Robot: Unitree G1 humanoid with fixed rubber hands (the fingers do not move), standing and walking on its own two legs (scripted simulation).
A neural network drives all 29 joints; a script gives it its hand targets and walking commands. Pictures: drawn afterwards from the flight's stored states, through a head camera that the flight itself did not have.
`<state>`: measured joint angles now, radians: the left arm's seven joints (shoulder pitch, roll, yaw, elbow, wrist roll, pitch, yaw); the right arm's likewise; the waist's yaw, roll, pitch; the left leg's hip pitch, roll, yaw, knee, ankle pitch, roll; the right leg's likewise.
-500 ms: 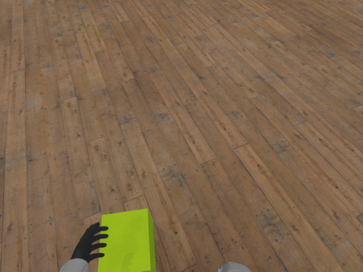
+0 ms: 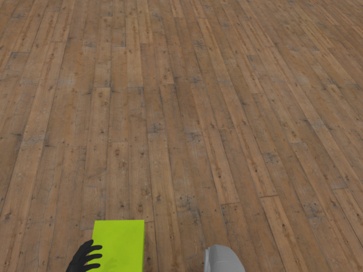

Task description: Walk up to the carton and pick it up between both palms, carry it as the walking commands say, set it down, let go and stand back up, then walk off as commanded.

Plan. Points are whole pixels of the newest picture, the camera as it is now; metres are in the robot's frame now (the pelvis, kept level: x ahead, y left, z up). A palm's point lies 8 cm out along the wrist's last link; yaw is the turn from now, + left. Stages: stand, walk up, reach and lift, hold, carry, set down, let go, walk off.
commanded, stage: walk off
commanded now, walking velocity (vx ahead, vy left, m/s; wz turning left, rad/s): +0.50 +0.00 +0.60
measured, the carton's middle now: (119, 260) +0.20 +0.19 -0.64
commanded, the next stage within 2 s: stand in 0.62 s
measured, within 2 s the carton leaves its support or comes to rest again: rests again in 0.92 s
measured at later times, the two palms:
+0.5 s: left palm out of the picture +0.01 +0.21 -0.13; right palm (215, 137) +0.47 -0.12 -0.07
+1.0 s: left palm (17, 245) +0.18 +0.35 -0.11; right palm (207, 169) +0.39 -0.11 -0.14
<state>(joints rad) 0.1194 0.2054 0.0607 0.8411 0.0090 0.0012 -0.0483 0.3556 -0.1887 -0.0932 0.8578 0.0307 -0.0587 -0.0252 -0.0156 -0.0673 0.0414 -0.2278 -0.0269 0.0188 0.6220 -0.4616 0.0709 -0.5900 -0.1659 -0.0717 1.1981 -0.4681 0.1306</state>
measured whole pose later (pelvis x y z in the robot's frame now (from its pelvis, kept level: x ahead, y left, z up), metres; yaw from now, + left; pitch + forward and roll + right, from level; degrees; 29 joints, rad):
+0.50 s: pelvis +0.16 +0.01 +0.01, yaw +25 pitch +8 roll +0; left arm 0.38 0.21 0.06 1.01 0.02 -0.03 0.01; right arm -0.08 -0.25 -0.09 0.80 0.03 -0.03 0.04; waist 0.03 -0.04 0.01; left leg -0.39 -0.01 -0.01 0.78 -0.46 0.05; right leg -0.33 -0.28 -0.35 0.51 -0.25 0.11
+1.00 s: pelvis +0.23 +0.07 +0.00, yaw +35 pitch +3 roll +1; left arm 0.10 0.23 0.03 0.91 0.02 -0.05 0.01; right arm 0.27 -0.17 -0.09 0.96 0.02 -0.02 -0.02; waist 0.02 0.02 0.06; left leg -0.28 -0.03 -0.04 1.06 -0.54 0.05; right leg -0.48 -0.14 -0.22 0.56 -0.12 -0.02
